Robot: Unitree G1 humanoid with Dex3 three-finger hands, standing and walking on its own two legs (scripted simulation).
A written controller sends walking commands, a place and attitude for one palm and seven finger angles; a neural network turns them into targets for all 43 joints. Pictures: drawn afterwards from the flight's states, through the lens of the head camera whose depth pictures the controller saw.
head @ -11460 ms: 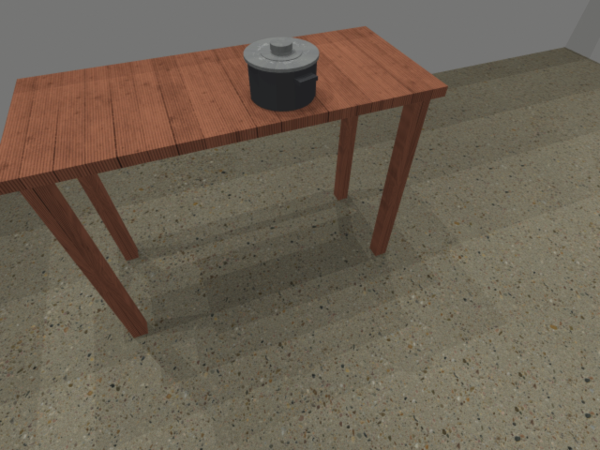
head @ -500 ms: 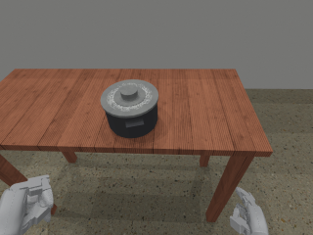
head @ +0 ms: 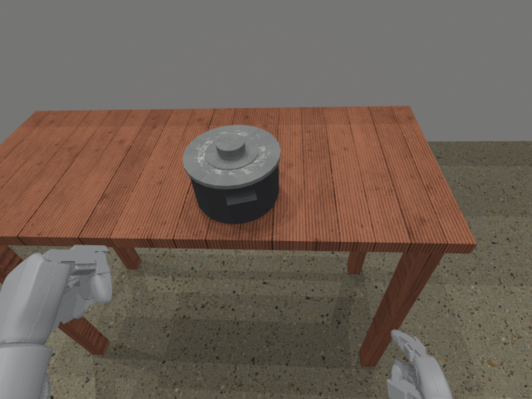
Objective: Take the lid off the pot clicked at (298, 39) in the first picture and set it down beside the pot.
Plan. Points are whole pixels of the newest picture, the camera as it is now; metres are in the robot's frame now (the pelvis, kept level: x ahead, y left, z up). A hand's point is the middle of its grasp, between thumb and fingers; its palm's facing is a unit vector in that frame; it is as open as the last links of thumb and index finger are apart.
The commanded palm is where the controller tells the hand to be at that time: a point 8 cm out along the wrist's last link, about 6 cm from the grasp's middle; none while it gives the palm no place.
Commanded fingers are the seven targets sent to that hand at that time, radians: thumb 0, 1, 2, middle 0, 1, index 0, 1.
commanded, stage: reach forward and open the fingers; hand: left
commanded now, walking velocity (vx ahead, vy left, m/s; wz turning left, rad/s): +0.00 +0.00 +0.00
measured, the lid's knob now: (230, 145) +0.51 +0.14 +0.12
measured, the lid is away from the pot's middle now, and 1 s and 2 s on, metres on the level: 0.00 0.00 0.00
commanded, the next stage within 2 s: move the open hand above the knob in 0.98 s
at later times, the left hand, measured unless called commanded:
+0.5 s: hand (71, 275) +0.21 +0.27 +0.15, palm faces -0.13 -0.05 -0.99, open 5.4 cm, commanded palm +0.19 +0.26 +0.21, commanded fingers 0.00 -0.10 1.48 -0.96 -0.36 -0.96 -0.36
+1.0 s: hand (81, 220) +0.26 +0.26 +0.19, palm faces -0.04 -0.01 -1.00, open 9.8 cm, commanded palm +0.23 +0.25 +0.25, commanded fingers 0.00 -0.33 1.57 -0.87 -0.08 -0.87 -0.08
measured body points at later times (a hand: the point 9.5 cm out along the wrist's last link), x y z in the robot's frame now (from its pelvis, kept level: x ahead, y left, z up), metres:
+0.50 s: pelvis -0.03 -0.01 +0.00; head -0.04 -0.06 +0.45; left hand +0.21 +0.27 +0.20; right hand +0.20 -0.21 -0.08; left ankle +0.02 +0.10 -0.74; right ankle -0.04 -0.12 -0.74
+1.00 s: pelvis -0.04 +0.01 +0.00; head -0.04 -0.04 +0.45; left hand +0.26 +0.26 +0.24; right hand +0.18 -0.20 -0.09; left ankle +0.02 +0.10 -0.74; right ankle -0.04 -0.11 -0.74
